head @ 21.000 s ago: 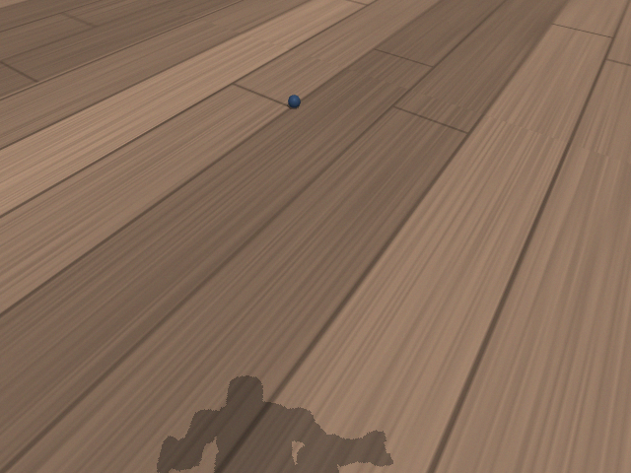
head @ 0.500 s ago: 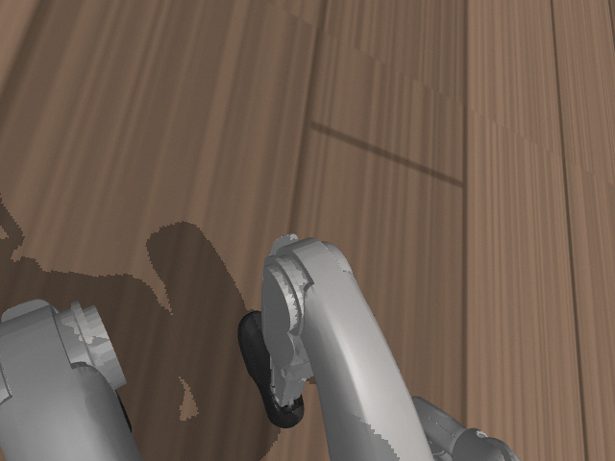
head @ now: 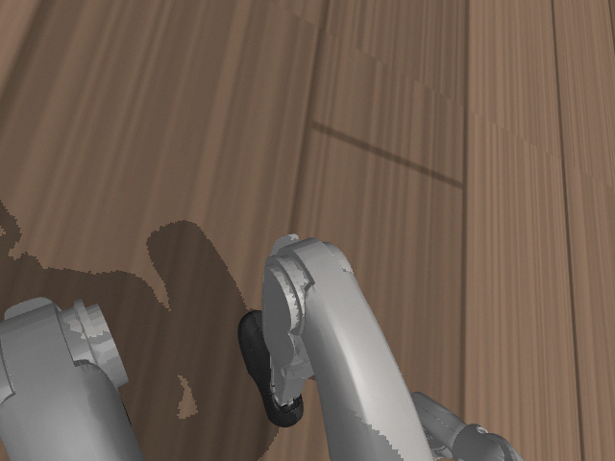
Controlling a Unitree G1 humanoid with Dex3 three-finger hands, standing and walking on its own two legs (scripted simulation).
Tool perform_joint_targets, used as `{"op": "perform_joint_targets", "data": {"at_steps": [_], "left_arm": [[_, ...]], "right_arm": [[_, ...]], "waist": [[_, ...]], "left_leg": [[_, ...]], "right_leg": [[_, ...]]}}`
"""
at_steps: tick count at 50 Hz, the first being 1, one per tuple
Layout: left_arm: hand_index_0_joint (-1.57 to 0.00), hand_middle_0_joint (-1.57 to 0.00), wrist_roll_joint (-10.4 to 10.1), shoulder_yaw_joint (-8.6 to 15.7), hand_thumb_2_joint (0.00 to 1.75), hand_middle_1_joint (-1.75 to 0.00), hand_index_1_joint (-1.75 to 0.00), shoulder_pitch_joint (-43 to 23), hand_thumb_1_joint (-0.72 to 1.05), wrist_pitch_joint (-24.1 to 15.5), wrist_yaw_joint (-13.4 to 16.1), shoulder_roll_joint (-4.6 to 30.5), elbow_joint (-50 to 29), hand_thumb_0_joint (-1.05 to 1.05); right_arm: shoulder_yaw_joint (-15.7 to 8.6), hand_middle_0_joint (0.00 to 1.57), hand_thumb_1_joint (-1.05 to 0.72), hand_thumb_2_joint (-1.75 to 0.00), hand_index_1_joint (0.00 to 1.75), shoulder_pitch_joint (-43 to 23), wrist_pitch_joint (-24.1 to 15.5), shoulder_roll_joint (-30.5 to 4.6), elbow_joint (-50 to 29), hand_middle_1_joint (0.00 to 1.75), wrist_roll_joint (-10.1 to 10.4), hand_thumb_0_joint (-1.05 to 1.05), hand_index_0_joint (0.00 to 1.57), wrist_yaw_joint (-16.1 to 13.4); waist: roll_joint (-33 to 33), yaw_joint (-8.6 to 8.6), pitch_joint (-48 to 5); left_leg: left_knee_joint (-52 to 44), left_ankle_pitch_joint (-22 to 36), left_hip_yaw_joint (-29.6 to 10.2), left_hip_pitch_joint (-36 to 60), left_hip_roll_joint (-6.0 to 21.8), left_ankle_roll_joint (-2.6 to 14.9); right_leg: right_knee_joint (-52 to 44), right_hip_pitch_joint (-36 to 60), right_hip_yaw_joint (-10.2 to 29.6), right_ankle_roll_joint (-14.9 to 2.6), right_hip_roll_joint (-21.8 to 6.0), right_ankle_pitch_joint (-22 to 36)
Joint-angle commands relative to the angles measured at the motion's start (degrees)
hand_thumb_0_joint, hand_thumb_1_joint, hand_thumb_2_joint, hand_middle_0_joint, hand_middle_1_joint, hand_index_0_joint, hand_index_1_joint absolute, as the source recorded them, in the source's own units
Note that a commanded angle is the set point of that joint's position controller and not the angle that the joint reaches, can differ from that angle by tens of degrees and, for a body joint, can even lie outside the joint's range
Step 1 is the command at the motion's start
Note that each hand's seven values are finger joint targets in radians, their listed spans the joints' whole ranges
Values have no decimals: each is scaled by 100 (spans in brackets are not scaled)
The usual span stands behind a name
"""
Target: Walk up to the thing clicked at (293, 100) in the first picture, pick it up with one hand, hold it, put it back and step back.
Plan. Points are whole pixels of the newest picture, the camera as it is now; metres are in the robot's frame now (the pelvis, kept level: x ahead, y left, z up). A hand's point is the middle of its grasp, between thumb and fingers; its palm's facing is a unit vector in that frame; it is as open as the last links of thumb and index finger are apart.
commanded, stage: close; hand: left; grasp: from above
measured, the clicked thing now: out of the picture +0.42 +0.30 -0.27
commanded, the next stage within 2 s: settle in 0.40 s
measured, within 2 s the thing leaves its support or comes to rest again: leaves its support in 0.82 s
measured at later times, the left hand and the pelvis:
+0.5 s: hand out of the picture +0.39 +0.31 -0.24, palm faces -0.44 -0.12 -0.89, open 10.3 cm; pelvis +0.00 +0.00 +0.00, yaw +0 degrees
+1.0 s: hand out of the picture +0.40 +0.32 -0.20, palm faces -0.35 -0.13 -0.93, open 10.1 cm; pelvis +0.01 +0.00 +0.00, yaw +2 degrees
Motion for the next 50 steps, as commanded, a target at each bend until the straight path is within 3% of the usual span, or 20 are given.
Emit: {"op": "perform_joint_targets", "data": {"at_steps": [1,4,6,10,11,21,23,25,28,29,32,37,38,39,40,42,44,46,48,50], "left_arm": [[-55,-51,-74,5,78,-94,-90,-1306,14,-9,261,173,-552,0],[-57,-53,-62,84,77,-93,-89,-1293,16,31,291,326,-562,0],[-59,-56,-58,-10,80,-92,-89,-1380,19,49,266,137,-564,0],[-62,-59,-76,154,78,-90,-87,-1378,22,62,280,385,-556,0],[-63,-59,-54,37,77,-90,-87,-1416,23,73,228,278,-566,0],[-71,-68,-55,81,79,-87,-84,-1353,33,49,187,314,-594,0],[-74,-72,-52,257,77,-84,-82,-1328,37,37,226,545,-630,0],[-76,-74,-72,154,77,-82,-80,-1290,39,30,197,331,-561,0],[-80,-75,-79,209,75,-91,-86,-1336,40,21,182,455,-495,0],[-80,-74,-85,379,73,-92,-86,-1306,41,34,175,664,-507,0],[-82,-77,-69,350,74,-91,-86,-1372,42,54,156,601,-609,0],[-84,-79,-105,513,74,-90,-85,-1355,45,24,82,623,-1175,0],[-84,-79,-118,461,75,-90,-85,-1300,46,56,55,492,-1062,0],[-84,-79,-107,595,74,-90,-85,-1489,46,28,59,664,-1624,0],[-84,-78,-116,635,74,-93,-86,-1124,47,97,52,564,-1447,0],[-84,-78,-129,807,74,-92,-86,-1133,47,166,37,588,-2024,0],[-84,-77,-127,636,72,-94,-86,-893,49,302,-73,291,-1788,0],[-84,-77,-198,879,71,-93,-85,-948,48,407,-172,464,-2471,0],[-84,-77,-207,788,72,-93,-86,-939,48,520,-311,293,-2778,0],[-84,-76,-253,607,70,-92,-84,-773,48,662,-487,-54,-2654,0]], "right_arm": [[-525,20,-90,-90,30,870,-62,-1775,11,30,68,0,20,-15],[-560,20,-90,-90,30,853,-36,-1801,24,30,89,0,20,-32],[-544,20,-90,-90,30,905,-64,-1753,3,30,61,0,20,7],[-576,20,-90,-90,30,972,-47,-1828,54,30,102,0,20,-27],[-551,20,-90,-90,30,892,-80,-1757,19,30,106,0,20,-1],[-575,20,-90,-90,30,911,-76,-1780,9,30,106,0,20,-13],[-634,20,-90,-90,30,986,-54,-1880,84,30,116,0,20,-27],[-568,20,-90,-90,30,944,-72,-1772,24,30,98,0,20,0],[-555,20,-91,-90,30,979,-65,-1804,-9,30,132,0,20,-24],[-616,20,-91,-90,30,1042,-52,-1864,46,30,120,0,20,-41],[-679,20,-91,-90,30,1018,-5,-1836,93,30,119,0,20,-63],[-806,20,-91,-90,30,1156,46,-1755,132,30,173,0,20,-79],[-808,20,-91,-90,30,1133,62,-1701,88,30,198,0,20,-69],[-856,20,-91,-90,30,1204,78,-1711,148,30,209,0,20,-63],[-910,20,-91,-90,30,1154,116,-1650,114,30,258,0,20,-65],[-1056,20,-91,-90,30,1202,201,-1634,154,30,335,0,20,-75],[-1158,20,-91,-90,30,1106,291,-1558,148,30,398,0,20,-54],[-1325,20,-91,-90,30,1219,443,-1566,128,30,556,0,20,-106],[-1429,20,-91,-90,30,1209,586,-1460,130,30,664,0,20,-150],[-1494,20,-91,-90,30,1258,748,-1385,151,30,797,0,20,-199]], "waist": [[2548,-548,-3145],[2519,-480,-3160],[2572,-556,-3193],[2568,-503,-3237],[2592,-537,-3165],[2579,-499,-3152],[2541,-419,-3274],[2536,-481,-3228],[2416,-499,-3197],[2533,-439,-3249],[2629,-389,-3244],[2926,-177,-3944],[2873,-250,-3962],[3123,-115,-4268],[3133,-48,-4258],[3367,115,-4624],[3313,91,-4278],[3373,341,-4691],[3333,450,-5009],[3053,437,-4860]], "left_leg": [[-1464,854,800,2629,58,116],[-1485,728,827,2561,54,119],[-1468,815,820,2609,42,117],[-1493,827,835,2585,56,133],[-1433,795,840,2625,44,120],[-1492,672,831,2558,38,129],[-1477,806,848,2576,39,144],[-1439,887,865,2570,42,136],[-1397,866,867,2508,33,165],[-1443,837,913,2574,37,157],[-1487,660,880,2513,42,144],[-1491,1090,933,2816,46,135],[-1439,1139,947,2793,57,145],[-1473,1325,976,2961,48,130],[-1504,1292,973,2928,56,126],[-1540,1436,1028,3106,48,111],[-1605,1211,1072,2914,58,116],[-1793,1224,1090,3043,41,127],[-1782,1305,1146,3057,43,166],[-1869,1276,1198,2867,7,200]], "right_leg": [[-1245,1595,-660,-385,298,1377],[-1315,1648,-592,-395,305,1231],[-1264,1614,-635,-391,294,1321],[-1338,1647,-598,-387,316,1311],[-1244,1588,-576,-381,273,1317],[-1248,1517,-589,-401,276,1160],[-1282,1578,-590,-395,301,1262],[-1258,1624,-592,-382,281,1339],[-1287,1632,-573,-372,273,1346],[-1312,1687,-524,-384,299,1300],[-1277,1587,-505,-407,266,1091],[-1230,1837,-475,-421,288,1479],[-1196,1848,-456,-410,289,1587],[-1170,1895,-470,-414,278,1730],[-1143,1898,-433,-438,277,1705],[-1106,1756,-443,-449,248,1800],[-1073,1480,-388,-486,244,1579],[-1173,1514,-310,-520,224,1515],[-1216,1516,-178,-533,213,1537],[-1263,1441,-130,-534,201,1533]]}}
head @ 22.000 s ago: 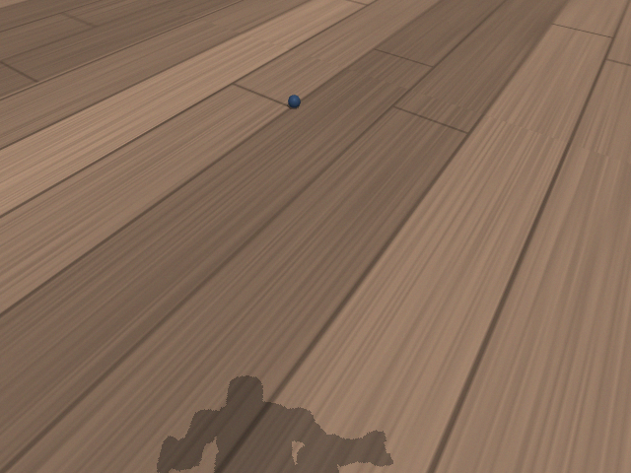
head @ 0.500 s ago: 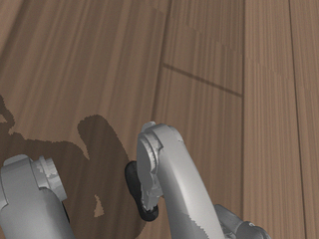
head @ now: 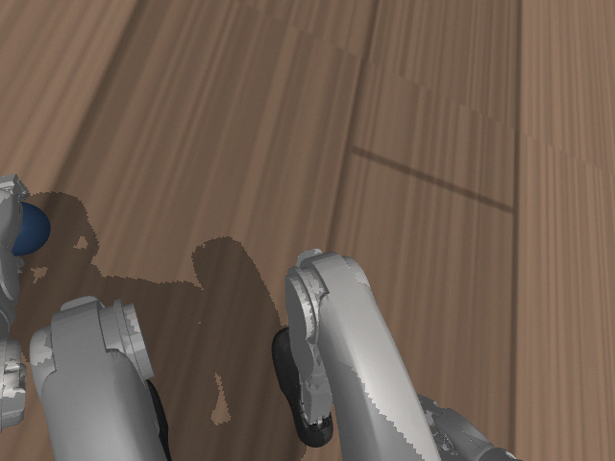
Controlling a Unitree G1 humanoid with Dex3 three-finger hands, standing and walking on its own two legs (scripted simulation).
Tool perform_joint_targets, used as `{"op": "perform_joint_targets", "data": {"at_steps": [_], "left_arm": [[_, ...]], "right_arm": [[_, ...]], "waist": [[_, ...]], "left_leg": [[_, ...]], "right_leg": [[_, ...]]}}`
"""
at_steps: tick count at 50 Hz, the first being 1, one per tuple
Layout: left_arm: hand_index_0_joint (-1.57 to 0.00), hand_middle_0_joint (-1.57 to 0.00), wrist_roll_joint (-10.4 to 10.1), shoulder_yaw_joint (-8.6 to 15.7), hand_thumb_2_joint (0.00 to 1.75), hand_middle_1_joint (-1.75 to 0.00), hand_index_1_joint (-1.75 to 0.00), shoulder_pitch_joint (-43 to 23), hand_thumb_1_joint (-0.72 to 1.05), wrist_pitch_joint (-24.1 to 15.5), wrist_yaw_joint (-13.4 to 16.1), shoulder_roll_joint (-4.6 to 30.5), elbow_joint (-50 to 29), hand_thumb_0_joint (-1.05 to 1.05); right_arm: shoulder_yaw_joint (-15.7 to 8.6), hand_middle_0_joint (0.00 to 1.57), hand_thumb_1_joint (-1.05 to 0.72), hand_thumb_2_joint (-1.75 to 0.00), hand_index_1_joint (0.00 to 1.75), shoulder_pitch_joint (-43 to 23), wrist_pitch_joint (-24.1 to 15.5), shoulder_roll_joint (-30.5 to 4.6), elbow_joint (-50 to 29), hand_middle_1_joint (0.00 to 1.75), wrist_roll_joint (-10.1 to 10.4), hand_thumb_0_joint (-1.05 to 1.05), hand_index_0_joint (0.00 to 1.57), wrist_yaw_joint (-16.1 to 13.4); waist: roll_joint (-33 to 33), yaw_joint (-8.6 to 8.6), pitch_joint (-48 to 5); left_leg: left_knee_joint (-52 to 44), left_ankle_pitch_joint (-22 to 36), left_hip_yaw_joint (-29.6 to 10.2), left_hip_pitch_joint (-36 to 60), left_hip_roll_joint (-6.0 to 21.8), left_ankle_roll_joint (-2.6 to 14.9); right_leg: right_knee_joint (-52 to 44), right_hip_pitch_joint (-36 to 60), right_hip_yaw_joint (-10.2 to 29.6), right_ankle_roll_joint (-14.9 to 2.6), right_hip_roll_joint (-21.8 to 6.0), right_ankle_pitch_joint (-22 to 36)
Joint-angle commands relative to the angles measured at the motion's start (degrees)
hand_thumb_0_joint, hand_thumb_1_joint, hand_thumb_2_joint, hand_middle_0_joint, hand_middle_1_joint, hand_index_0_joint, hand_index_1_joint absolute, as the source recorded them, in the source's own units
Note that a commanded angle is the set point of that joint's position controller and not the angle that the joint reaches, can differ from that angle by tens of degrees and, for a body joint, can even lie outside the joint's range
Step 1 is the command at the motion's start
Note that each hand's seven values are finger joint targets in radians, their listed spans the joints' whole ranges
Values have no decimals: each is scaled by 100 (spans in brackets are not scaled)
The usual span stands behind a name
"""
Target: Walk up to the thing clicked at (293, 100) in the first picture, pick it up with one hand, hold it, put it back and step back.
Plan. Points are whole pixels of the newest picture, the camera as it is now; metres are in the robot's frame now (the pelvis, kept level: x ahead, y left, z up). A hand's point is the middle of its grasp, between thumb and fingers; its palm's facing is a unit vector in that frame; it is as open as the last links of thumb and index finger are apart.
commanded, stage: settle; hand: left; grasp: from above
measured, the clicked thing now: (17, 228) +0.43 +0.30 -0.23
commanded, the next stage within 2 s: lift in 0.34 s
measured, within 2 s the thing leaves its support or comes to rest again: neither
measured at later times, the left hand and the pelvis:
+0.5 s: hand out of the picture +0.39 +0.30 -0.12, palm faces -0.43 -0.08 -0.90, open 10.0 cm; pelvis -0.01 -0.01 +0.03, yaw +6 degrees
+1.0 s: hand out of the picture +0.35 +0.31 +0.00, palm faces -0.42 -0.11 -0.90, open 10.0 cm; pelvis -0.01 +0.00 +0.12, yaw +8 degrees
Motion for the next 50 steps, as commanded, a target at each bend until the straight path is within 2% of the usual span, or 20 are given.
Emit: {"op": "perform_joint_targets", "data": {"at_steps": [1,2,5,7,9,11,15,20,21,24,27,32,34,36,38,40,43,45,46,50], "left_arm": [[-84,-77,-199,-85,69,-90,-83,-1681,47,237,-45,777,-914,0],[-84,-78,-144,-144,70,-89,-82,-1799,47,263,-166,733,-887,0],[-89,-83,-216,-138,72,-87,-81,-2028,52,259,-493,774,-1199,0],[-92,-87,-215,-187,74,-87,-82,-1975,56,255,-674,678,-1231,0],[-93,-88,-228,-229,73,-85,-80,-1971,58,195,-854,641,-1138,0],[-94,-90,-191,-212,73,-81,-77,-2164,57,109,-1019,848,-1374,0],[-96,-92,-170,-105,70,-77,-73,-2102,60,-7,-1128,886,-1653,0],[-98,-96,-10,-113,71,-72,-70,-2275,62,-81,-1175,895,-1917,0],[-100,-98,-7,-36,71,-71,-69,-2178,64,-78,-1155,923,-2025,0],[-100,-99,-19,-138,76,-72,-71,-2131,62,-19,-1191,732,-1933,0],[-97,-95,-180,-9,73,-72,-70,-1941,58,60,-1255,907,-2255,0],[-96,-96,-373,-103,76,-70,-69,-1876,55,210,-1580,872,-2732,0],[-97,-97,-437,-232,77,-70,-70,-1534,57,231,-1725,683,-2869,0],[-97,-97,-445,-131,76,-69,-68,-1513,57,235,-1807,822,-3131,0],[-97,-95,-514,-263,76,-72,-71,-1295,57,255,-1903,618,-3342,0],[-97,-95,-542,-177,74,-72,-70,-1197,58,274,-1956,770,-3646,0],[-98,-96,-607,-384,75,-72,-70,-980,58,349,-2072,473,-3829,0],[-98,-96,-647,-282,75,-71,-70,-859,58,391,-2114,620,-4050,0],[-98,-96,-718,-393,75,-71,-70,-759,58,419,-2144,449,-4202,0],[-97,-96,-787,-406,77,-71,-70,-414,56,532,-2251,429,-4516,0]], "right_arm": [[-702,20,-91,-90,30,864,247,-1493,-42,30,345,0,20,-161],[-723,20,-91,-90,30,952,295,-1480,-46,30,351,0,20,-194],[-799,20,-91,-90,30,971,416,-1429,-71,30,410,0,20,-329],[-810,20,-91,-90,30,993,514,-1346,-108,30,459,0,20,-420],[-839,20,-91,-90,30,971,586,-1316,-165,30,478,0,20,-525],[-850,20,-91,-90,30,1005,655,-1274,-216,30,492,0,20,-640],[-858,20,-90,-90,30,1022,792,-1147,-263,30,509,0,20,-834],[-910,20,-90,-90,30,1080,938,-1125,-312,30,534,0,20,-1049],[-930,20,-90,-90,30,1088,965,-1144,-304,30,557,0,20,-1082],[-984,20,-91,-90,30,1131,986,-1155,-331,30,578,0,20,-1142],[-1026,20,-91,-90,30,1165,1043,-1104,-382,30,632,0,20,-1198],[-1118,20,-91,-90,30,1212,1138,-1097,-458,30,756,0,20,-1300],[-1144,20,-91,-90,30,1213,1160,-1035,-558,30,803,0,20,-1330],[-1171,20,-91,-90,30,1214,1200,-1059,-570,30,860,0,20,-1390],[-1177,20,-91,-90,30,1157,1242,-989,-668,30,909,0,20,-1436],[-1195,20,-91,-90,30,1139,1286,-975,-727,30,967,0,20,-1498],[-1226,20,-91,-90,30,1054,1315,-928,-808,30,1036,0,20,-1572],[-1239,20,-91,-90,30,1037,1344,-937,-857,30,1084,0,20,-1618],[-1236,20,-91,-90,30,988,1354,-876,-887,30,1095,0,20,-1638],[-1251,20,-91,-90,30,925,1404,-829,-942,30,1183,0,20,-1737]], "waist": [[2195,10,-3851],[2025,-75,-3704],[1835,97,-3799],[1692,132,-3942],[1389,95,-3679],[1207,107,-3745],[1247,280,-4192],[1432,275,-4290],[1561,385,-4408],[1534,327,-4272],[1621,554,-4763],[1428,527,-4743],[1407,568,-4615],[1385,603,-4645],[1317,618,-4616],[1190,673,-4605],[1295,680,-4500],[1326,733,-4493],[1300,769,-4579],[1238,820,-4579]], "left_leg": [[-1677,1150,843,2802,-35,217],[-1684,1070,852,2719,-63,246],[-1807,866,858,2734,-108,275],[-1811,914,921,2729,-139,283],[-1856,671,941,2509,-173,309],[-1829,625,1027,2449,-193,327],[-1888,935,1140,2692,-211,307],[-2046,918,1164,2900,-221,291],[-2138,949,1181,3084,-243,279],[-2271,904,1168,3220,-239,276],[-2401,1009,1258,3432,-247,284],[-2684,889,1246,3536,-271,325],[-2807,882,1274,3627,-265,323],[-2930,832,1252,3736,-279,326],[-3068,808,1263,3792,-284,336],[-3230,710,1250,3819,-298,350],[-3610,546,1186,4250,-279,304],[-3814,512,1141,4403,-290,301],[-3924,569,1150,4574,-284,290],[-4300,704,1150,5004,-288,290]], "right_leg": [[-1368,1580,-382,-474,241,1458],[-1424,1606,-351,-467,231,1381],[-1535,1602,-261,-479,155,1046],[-1602,1829,-156,-483,159,1023],[-1715,1775,-112,-486,136,700],[-1898,2014,54,-478,135,526],[-1959,2344,129,-470,92,837],[-1982,2141,84,-506,50,864],[-1960,2109,41,-510,18,939],[-2010,1947,-32,-527,-10,930],[-2145,2372,96,-527,-24,996],[-2449,2510,92,-511,-34,916],[-2615,2689,149,-505,-43,906],[-2702,2693,148,-506,-57,863],[-2868,2839,187,-499,-45,841],[-3054,2965,224,-491,-49,683],[-3248,2885,191,-518,-50,563],[-3373,3026,209,-512,-65,522],[-3453,3165,208,-515,-53,577],[-3811,3568,248,-492,-76,709]]}}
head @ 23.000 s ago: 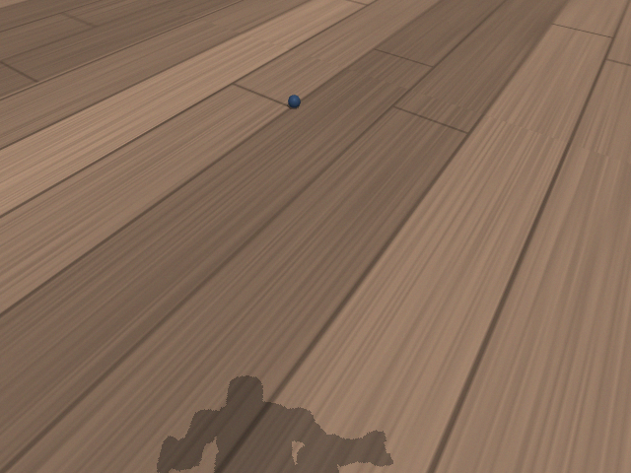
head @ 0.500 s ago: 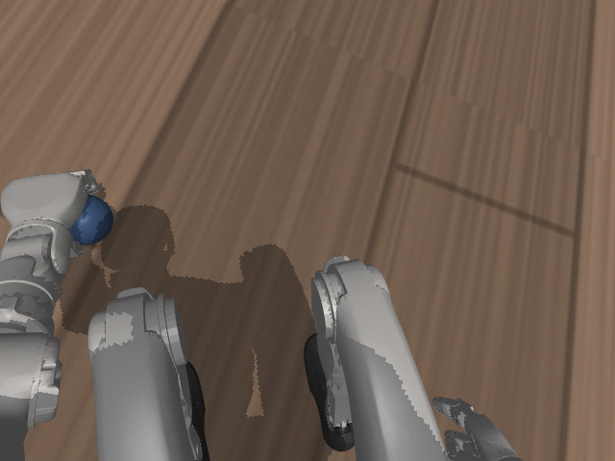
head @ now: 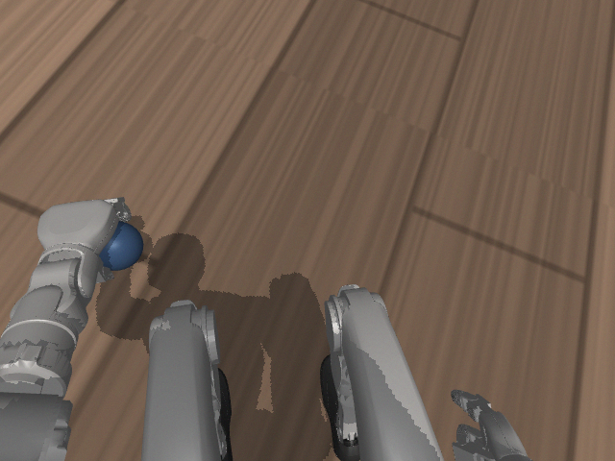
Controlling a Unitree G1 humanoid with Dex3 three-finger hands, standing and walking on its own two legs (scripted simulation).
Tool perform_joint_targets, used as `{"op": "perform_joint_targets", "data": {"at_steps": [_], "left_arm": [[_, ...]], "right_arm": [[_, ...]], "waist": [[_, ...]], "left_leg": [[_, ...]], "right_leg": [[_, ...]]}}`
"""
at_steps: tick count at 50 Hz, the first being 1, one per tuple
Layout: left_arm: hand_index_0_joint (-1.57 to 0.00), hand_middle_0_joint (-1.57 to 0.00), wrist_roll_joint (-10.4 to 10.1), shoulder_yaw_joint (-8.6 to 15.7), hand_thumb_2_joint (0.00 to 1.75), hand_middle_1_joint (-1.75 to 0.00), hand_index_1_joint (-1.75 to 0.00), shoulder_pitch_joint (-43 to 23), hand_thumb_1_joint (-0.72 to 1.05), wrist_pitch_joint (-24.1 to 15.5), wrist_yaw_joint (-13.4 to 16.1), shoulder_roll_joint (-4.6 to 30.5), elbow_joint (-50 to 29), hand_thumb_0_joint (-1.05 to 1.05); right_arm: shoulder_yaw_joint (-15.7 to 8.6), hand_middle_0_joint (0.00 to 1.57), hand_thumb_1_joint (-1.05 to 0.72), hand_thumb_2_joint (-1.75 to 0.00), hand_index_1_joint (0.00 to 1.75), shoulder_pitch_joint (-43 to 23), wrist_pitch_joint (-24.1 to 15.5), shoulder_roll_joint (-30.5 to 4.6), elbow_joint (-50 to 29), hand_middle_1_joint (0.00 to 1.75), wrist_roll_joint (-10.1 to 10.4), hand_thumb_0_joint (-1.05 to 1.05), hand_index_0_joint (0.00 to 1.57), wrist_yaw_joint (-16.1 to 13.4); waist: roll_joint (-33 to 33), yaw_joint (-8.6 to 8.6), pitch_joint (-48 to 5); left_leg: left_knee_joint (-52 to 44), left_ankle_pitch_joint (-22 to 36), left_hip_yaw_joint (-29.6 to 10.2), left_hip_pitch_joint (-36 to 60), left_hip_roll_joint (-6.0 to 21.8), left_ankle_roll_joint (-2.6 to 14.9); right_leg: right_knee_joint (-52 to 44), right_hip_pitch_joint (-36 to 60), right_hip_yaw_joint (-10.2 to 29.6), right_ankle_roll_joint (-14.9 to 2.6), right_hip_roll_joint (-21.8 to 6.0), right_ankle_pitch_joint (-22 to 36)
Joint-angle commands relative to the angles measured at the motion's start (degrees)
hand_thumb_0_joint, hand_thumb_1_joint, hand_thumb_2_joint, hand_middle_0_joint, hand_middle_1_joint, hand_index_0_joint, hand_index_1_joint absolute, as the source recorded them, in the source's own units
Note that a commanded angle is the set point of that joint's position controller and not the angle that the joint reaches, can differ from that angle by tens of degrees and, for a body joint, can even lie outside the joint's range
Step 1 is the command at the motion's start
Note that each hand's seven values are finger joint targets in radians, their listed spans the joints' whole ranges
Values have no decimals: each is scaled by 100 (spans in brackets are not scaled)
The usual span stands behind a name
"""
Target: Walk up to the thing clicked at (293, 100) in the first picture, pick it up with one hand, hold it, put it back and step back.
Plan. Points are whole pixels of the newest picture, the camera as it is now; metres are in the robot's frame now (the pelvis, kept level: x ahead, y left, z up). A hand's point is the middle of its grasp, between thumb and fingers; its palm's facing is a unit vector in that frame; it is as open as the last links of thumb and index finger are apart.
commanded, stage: lift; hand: left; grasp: from above
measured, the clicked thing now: (116, 245) +0.42 +0.25 -0.15
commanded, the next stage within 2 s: hold in 1.12 s
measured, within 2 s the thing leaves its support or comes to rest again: neither
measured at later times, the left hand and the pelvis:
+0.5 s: hand out of the picture +0.35 +0.26 +0.08, palm faces -0.43 -0.10 -0.90, open 10.0 cm; pelvis +0.02 +0.01 +0.17, yaw +3 degrees
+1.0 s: hand out of the picture +0.36 +0.26 +0.20, palm faces -0.45 -0.09 -0.89, open 10.0 cm; pelvis +0.06 +0.01 +0.29, yaw +3 degrees
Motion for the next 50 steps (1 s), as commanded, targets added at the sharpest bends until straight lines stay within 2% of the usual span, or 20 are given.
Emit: {"op": "perform_joint_targets", "data": {"at_steps": [1,4,5,7,9,10,12,14,16,18,19,21,22,25,31,38,40,41,45,50], "left_arm": [[-97,-97,-152,355,78,-71,-70,-1687,56,98,157,1360,-1561,0],[-98,-98,-225,418,79,-69,-69,-1527,56,189,105,1409,-1865,0],[-97,-97,-237,266,78,-69,-69,-1489,55,206,78,1218,-1913,0],[-97,-98,-270,281,81,-70,-71,-1042,55,296,22,1138,-1743,0],[-97,-99,-318,194,84,-70,-72,-1184,53,321,-18,1082,-2172,0],[-97,-99,-330,360,83,-70,-72,-1062,55,346,-13,1239,-2301,0],[-97,-99,-356,103,82,-68,-70,-834,53,390,-47,923,-2312,0],[-98,-100,-347,251,79,-67,-69,-584,54,421,-31,1066,-2339,0],[-97,-99,-400,147,79,-67,-69,-713,52,453,-34,991,-2550,0],[-97,-100,-424,264,83,-66,-70,-450,52,519,-28,1093,-2537,0],[-97,-100,-445,131,84,-67,-71,-558,51,522,-28,999,-2713,0],[-96,-100,-428,168,85,-67,-71,-261,51,566,-19,968,-2393,0],[-96,-100,-462,29,84,-67,-71,-424,51,547,-23,810,-2562,0],[-94,-96,-441,-85,80,-67,-70,-126,48,565,-38,647,-2213,0],[-92,-96,-410,-233,83,-67,-71,-236,47,507,-48,521,-1901,0],[-96,-100,-364,-197,85,-71,-74,-244,52,449,26,471,-1706,0],[-96,-100,-325,-75,87,-69,-73,-131,51,425,57,566,-1631,0],[-96,-100,-331,-173,85,-68,-72,-145,52,416,51,451,-1643,0],[-94,-98,-345,-115,87,-68,-73,-183,48,392,66,473,-1623,0],[-95,-99,-349,-208,89,-70,-74,-157,49,366,29,378,-1621,0]], "right_arm": [[-438,20,-91,-90,30,665,-74,-1084,-376,30,127,0,20,-184],[-457,20,-91,-90,30,605,-40,-1059,-438,30,179,0,20,-266],[-448,20,-91,-90,30,589,-38,-1000,-441,30,178,0,20,-285],[-437,20,-91,-90,30,553,-28,-991,-442,30,209,0,20,-330],[-438,20,-91,-91,30,547,-15,-930,-493,30,225,0,20,-374],[-448,20,-91,-90,30,517,-17,-967,-477,30,249,0,20,-409],[-420,20,-91,-91,30,443,-12,-868,-488,30,263,0,20,-463],[-405,20,-91,-90,30,408,-1,-864,-492,30,309,0,20,-527],[-372,20,-91,-91,30,342,2,-815,-520,30,320,0,20,-563],[-351,20,-91,-91,30,335,3,-831,-498,30,354,0,20,-617],[-338,20,-91,-91,30,286,13,-774,-535,30,367,0,20,-644],[-301,20,-91,-91,30,331,11,-770,-436,30,381,0,20,-692],[-300,20,-91,-91,30,340,-10,-724,-415,30,380,0,20,-718],[-276,20,-91,-91,30,415,-54,-696,-316,30,397,0,20,-759],[-292,20,-91,-91,30,520,-136,-715,-244,30,388,0,20,-786],[-265,20,-91,-91,30,597,-166,-713,-282,30,355,0,20,-729],[-281,20,-91,-91,30,604,-159,-726,-291,30,347,0,20,-711],[-273,20,-91,-91,30,598,-151,-705,-314,30,352,0,20,-700],[-309,20,-91,-91,30,626,-140,-734,-348,30,344,0,20,-667],[-327,20,-91,-91,30,642,-105,-711,-335,30,362,0,20,-655]], "waist": [[793,-6,-3495],[782,50,-3556],[847,-8,-3468],[578,25,-3271],[702,-4,-3394],[716,108,-3466],[691,53,-3163],[519,105,-2921],[595,93,-2866],[537,157,-2808],[600,142,-2766],[367,119,-2390],[398,58,-2316],[259,100,-2064],[299,141,-1758],[246,202,-1459],[271,262,-1405],[203,256,-1366],[189,249,-1285],[27,239,-1207]], "left_leg": [[-2024,234,278,3361,-249,169],[-2381,292,256,3831,-227,157],[-2496,300,260,3868,-235,147],[-2715,410,249,4101,-217,156],[-2888,559,346,4343,-241,165],[-3074,571,293,4546,-223,152],[-3358,504,306,4761,-215,140],[-3690,310,269,4921,-218,147],[-3978,280,293,5220,-220,141],[-4313,333,256,5646,-200,122],[-4464,364,294,5812,-214,110],[-4690,466,311,5975,-199,121],[-4794,537,338,6027,-211,124],[-5110,886,403,6373,-232,137],[-5906,1323,382,7295,-207,89],[-6677,1758,417,8044,-238,69],[-6841,1906,443,8224,-249,59],[-6941,1973,428,8330,-252,60],[-7255,2099,482,8714,-255,51],[-7521,2518,525,9030,-290,80]], "right_leg": [[-1957,2029,-281,-389,198,516],[-2266,2373,-255,-374,185,589],[-2349,2457,-245,-368,182,606],[-2606,2675,-243,-347,172,711],[-2900,3049,-163,-338,172,838],[-2954,3172,-171,-332,149,841],[-3238,3334,-159,-319,166,808],[-3555,3643,-119,-308,159,620],[-3823,3936,-84,-306,161,596],[-4058,4234,-75,-299,154,648],[-4228,4412,-51,-307,179,664],[-4547,4653,-17,-291,172,727],[-4706,4823,29,-290,173,798],[-5108,5302,80,-286,170,1089],[-5823,5987,82,-283,165,1500],[-6526,6832,88,-260,157,1916],[-6699,7032,105,-248,143,2045],[-6782,7120,107,-251,142,2104],[-7148,7465,127,-234,121,2232],[-7525,7975,214,-193,97,2685]]}}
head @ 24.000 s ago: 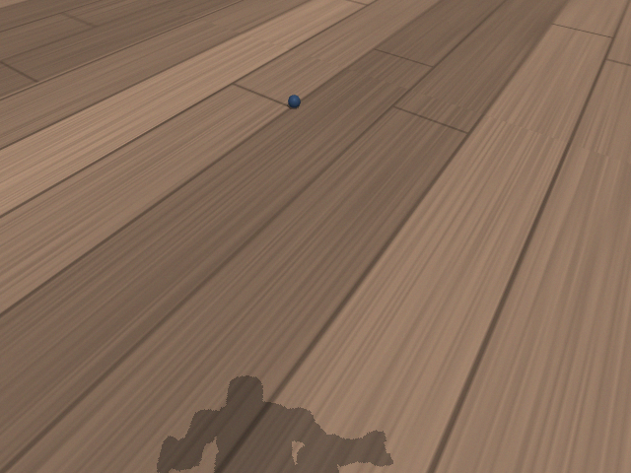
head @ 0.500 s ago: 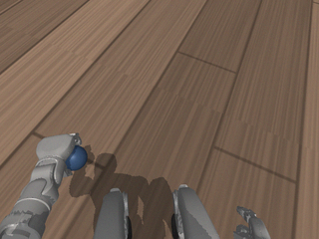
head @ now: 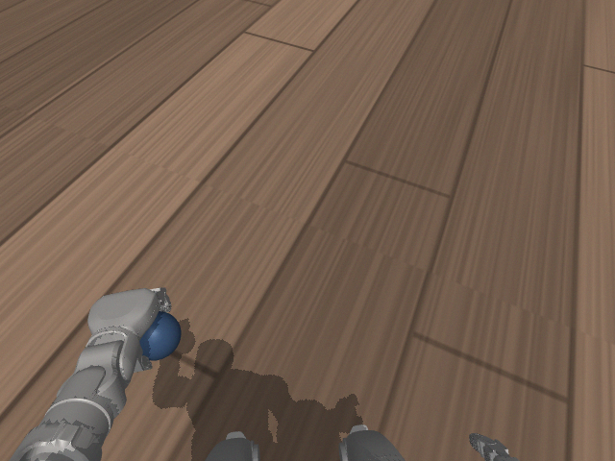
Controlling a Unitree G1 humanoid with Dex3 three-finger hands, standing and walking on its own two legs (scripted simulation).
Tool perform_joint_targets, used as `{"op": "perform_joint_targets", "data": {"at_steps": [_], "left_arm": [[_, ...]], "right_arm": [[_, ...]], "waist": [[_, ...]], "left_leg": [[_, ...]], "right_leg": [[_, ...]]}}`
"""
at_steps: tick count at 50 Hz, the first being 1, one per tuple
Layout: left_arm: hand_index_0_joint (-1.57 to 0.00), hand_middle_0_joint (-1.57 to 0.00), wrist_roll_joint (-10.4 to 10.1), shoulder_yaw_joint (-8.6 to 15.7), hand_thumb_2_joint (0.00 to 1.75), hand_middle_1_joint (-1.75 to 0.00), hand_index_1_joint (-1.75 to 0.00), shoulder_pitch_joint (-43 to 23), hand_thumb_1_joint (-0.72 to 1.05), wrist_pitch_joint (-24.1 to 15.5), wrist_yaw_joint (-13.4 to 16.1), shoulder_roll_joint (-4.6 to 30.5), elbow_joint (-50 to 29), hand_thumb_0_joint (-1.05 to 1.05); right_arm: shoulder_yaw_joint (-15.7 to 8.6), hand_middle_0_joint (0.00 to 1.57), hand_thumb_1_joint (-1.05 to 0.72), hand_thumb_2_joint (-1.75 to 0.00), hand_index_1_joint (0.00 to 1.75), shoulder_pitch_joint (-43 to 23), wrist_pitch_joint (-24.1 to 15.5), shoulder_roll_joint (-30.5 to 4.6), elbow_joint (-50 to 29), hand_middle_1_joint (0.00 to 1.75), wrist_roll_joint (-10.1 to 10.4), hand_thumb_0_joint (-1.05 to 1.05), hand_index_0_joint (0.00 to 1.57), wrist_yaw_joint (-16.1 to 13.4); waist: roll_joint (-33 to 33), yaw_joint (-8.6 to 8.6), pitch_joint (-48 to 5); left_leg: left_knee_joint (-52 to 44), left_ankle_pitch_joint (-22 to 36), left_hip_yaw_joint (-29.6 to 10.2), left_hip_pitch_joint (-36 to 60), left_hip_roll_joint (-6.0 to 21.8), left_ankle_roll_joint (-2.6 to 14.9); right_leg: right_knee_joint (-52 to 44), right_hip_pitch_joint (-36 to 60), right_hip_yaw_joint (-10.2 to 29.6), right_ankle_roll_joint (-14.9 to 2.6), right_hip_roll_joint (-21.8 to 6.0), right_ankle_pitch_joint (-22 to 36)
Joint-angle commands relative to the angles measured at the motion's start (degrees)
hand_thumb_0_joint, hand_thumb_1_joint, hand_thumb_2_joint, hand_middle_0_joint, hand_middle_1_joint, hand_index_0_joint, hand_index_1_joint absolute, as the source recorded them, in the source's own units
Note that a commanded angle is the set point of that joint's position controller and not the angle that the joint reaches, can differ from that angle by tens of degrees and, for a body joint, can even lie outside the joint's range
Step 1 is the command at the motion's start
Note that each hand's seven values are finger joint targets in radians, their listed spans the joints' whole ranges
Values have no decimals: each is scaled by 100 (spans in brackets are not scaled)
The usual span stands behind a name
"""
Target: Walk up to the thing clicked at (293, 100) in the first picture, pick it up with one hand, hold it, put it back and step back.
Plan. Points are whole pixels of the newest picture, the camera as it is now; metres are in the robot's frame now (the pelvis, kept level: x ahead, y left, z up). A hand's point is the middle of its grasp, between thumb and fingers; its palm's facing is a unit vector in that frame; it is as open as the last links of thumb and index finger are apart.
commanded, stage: lift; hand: left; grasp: from above
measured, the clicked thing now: (156, 335) +0.33 +0.22 -0.12
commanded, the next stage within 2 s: hold in 0.12 s
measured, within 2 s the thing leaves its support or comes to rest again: neither
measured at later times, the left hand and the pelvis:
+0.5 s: hand (127, 317) +0.33 +0.23 -0.04, palm faces -0.45 -0.05 -0.89, open 10.1 cm; pelvis +0.02 +0.00 +0.04, yaw +0 degrees
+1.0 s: hand (126, 317) +0.32 +0.22 -0.01, palm faces -0.45 -0.05 -0.89, open 10.1 cm; pelvis +0.02 +0.00 +0.05, yaw -1 degrees
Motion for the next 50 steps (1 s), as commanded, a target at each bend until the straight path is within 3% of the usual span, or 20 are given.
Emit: {"op": "perform_joint_targets", "data": {"at_steps": [1,8,14,15,16,24,34,44,50], "left_arm": [[-95,-98,-56,461,90,-71,-75,-1808,50,-62,231,1135,-1153,0],[-95,-97,-33,393,94,-75,-78,-1831,50,-100,220,1051,-1235,0],[-94,-96,49,428,92,-75,-77,-1811,51,-56,207,1171,-1293,0],[-92,-95,68,369,92,-75,-78,-1882,49,-49,171,1102,-1212,0],[-92,-95,81,365,91,-74,-76,-1930,49,-52,141,1146,-1279,0],[-89,-91,4,316,88,-74,-75,-1801,46,-78,-98,1054,-1362,0],[-87,-87,64,445,84,-75,-75,-1747,43,-118,-278,1221,-1654,0],[-89,-90,21,428,88,-77,-78,-1664,46,-84,-442,1137,-1905,0],[-90,-91,5,402,89,-78,-79,-1616,47,-92,-597,1168,-1930,0]], "right_arm": [[-313,20,-91,-91,30,84,-174,-851,-537,30,26,0,20,-46],[-345,20,-91,-90,30,-27,-153,-857,-543,30,41,0,20,-19],[-370,20,-91,-90,30,-90,-115,-882,-524,30,64,0,20,-19],[-372,20,-91,-90,30,-78,-112,-882,-520,30,68,0,20,-12],[-372,20,-91,-90,30,-116,-105,-881,-522,30,79,0,20,-10],[-409,20,-91,-90,30,-161,-82,-908,-622,30,81,0,20,30],[-396,20,-91,-90,30,-260,4,-924,-790,30,101,0,20,52],[-367,20,-91,-90,30,-388,53,-888,-896,30,109,0,20,59],[-334,20,-91,-90,30,-536,75,-880,-987,30,132,0,20,40]], "waist": [[77,-9,-1708],[192,44,-1474],[121,104,-1527],[83,32,-1434],[136,94,-1354],[26,121,-1380],[43,193,-1229],[17,250,-1190],[-95,279,-970]], "left_leg": [[-1087,1249,-106,1796,-282,25],[-1529,1211,-51,2186,-289,-19],[-1698,1724,-12,2518,-317,-10],[-1748,1706,-16,2532,-304,-17],[-1806,1688,-6,2544,-308,-19],[-1958,2221,27,2923,-286,-11],[-2189,2126,65,2995,-313,2],[-2378,2169,107,3169,-296,41],[-2534,1794,142,3132,-323,83]], "right_leg": [[-1152,941,-57,-198,208,1284],[-1529,1182,-75,-218,220,1187],[-1733,1592,-56,-202,217,1660],[-1748,1557,-72,-207,230,1625],[-1795,1585,-76,-213,226,1599],[-1946,1900,-90,-211,251,2015],[-2159,2186,-68,-211,244,1988],[-2316,2349,-48,-212,240,2053],[-2499,2418,-22,-191,200,1725]]}}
